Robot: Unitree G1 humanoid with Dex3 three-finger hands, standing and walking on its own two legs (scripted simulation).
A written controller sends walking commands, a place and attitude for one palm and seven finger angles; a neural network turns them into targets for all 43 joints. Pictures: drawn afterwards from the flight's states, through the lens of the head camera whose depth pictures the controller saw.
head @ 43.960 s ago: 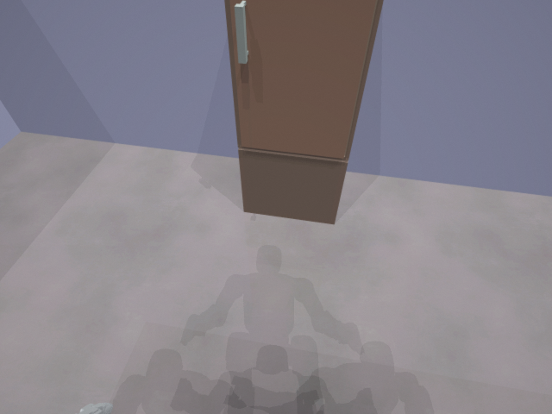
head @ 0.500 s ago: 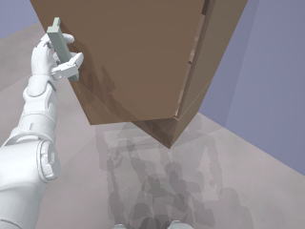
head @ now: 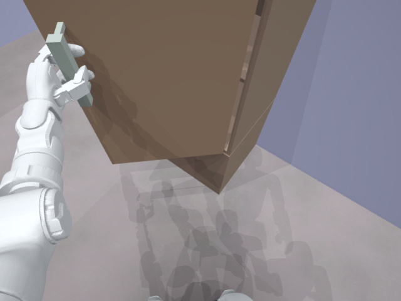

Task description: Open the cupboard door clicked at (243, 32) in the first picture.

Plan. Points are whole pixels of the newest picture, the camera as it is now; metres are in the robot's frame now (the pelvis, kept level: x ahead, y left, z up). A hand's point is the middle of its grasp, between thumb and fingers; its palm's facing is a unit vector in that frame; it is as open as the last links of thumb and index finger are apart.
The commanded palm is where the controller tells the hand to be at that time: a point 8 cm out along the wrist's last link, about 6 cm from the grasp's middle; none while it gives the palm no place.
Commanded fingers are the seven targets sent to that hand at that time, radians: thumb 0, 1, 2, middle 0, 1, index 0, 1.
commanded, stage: pull the door open along its arc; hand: left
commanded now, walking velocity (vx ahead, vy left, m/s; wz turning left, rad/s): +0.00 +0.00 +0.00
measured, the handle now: (74, 67) +0.56 +0.21 +0.13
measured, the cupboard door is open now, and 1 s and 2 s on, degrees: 44 67 82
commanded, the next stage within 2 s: open thumb and fingers to let go in 1.30 s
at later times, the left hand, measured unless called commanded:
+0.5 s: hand (93, 106) +0.45 +0.16 +0.13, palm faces +0.46 -0.89 +0.05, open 5.8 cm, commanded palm +0.41 +0.20 +0.13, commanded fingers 0.00 0.90 0.90 -0.40 -1.35 -0.40 -1.35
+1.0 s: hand (112, 138) +0.38 +0.12 +0.13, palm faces +0.45 -0.89 +0.03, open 5.9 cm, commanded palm +0.30 +0.15 +0.13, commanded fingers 0.00 0.90 0.90 -0.40 -1.35 -0.40 -1.35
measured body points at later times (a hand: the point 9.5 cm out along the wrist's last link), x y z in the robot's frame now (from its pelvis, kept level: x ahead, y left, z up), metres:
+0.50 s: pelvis +0.00 -0.01 +0.01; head +0.04 -0.01 +0.46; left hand +0.42 +0.21 +0.13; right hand +0.16 -0.24 -0.10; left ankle -0.01 +0.10 -0.71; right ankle +0.00 -0.10 -0.71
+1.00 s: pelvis +0.01 -0.02 +0.02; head +0.01 -0.04 +0.47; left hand +0.35 +0.17 +0.13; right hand +0.07 -0.27 -0.11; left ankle -0.01 +0.10 -0.71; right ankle +0.00 -0.10 -0.71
